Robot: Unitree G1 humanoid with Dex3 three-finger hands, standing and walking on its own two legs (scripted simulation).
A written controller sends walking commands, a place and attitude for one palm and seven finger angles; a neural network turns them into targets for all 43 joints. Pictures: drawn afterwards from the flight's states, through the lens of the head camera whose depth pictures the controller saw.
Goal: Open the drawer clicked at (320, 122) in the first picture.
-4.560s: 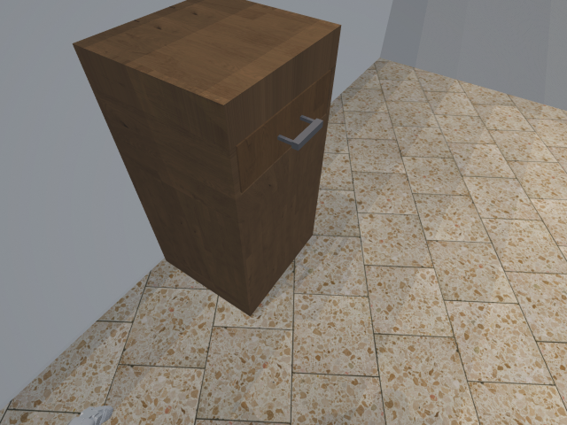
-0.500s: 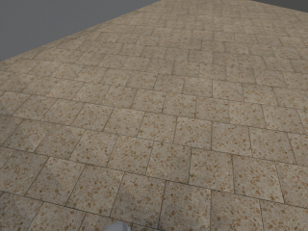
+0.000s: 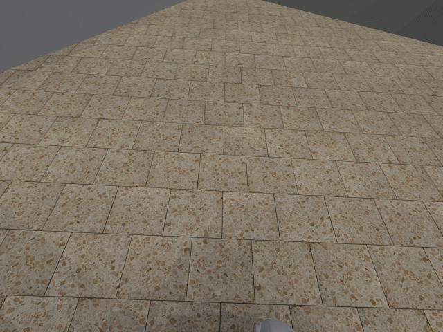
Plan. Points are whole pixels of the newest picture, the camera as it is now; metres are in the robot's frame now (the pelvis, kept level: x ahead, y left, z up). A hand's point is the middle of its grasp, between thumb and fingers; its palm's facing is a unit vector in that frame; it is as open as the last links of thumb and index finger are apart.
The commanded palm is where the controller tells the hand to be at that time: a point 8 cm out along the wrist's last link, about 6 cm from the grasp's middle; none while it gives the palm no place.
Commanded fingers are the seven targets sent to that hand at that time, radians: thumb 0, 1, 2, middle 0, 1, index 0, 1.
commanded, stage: walk around to get in front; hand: left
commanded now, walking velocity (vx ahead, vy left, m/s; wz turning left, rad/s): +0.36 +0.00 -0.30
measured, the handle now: out of the picture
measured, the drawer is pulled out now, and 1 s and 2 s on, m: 0.00 0.00 0.00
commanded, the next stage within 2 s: walk to a spot facing it in 1.10 s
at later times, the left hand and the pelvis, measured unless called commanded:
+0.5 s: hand (176, 273) +0.28 +0.12 -0.16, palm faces -0.05 -0.97 -0.23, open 7.1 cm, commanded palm none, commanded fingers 0.00 0.90 0.90 -0.20 -0.30 -0.20 -0.30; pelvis +0.19 -0.06 +0.00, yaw -6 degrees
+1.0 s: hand (167, 213) +0.45 +0.17 -0.18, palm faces -0.10 -0.99 -0.13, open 7.4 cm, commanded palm none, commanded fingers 0.00 0.90 0.90 -0.20 -0.30 -0.20 -0.30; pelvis +0.41 +0.00 +0.00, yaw -10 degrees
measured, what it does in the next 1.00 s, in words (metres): walks ahead: right foot, then left foot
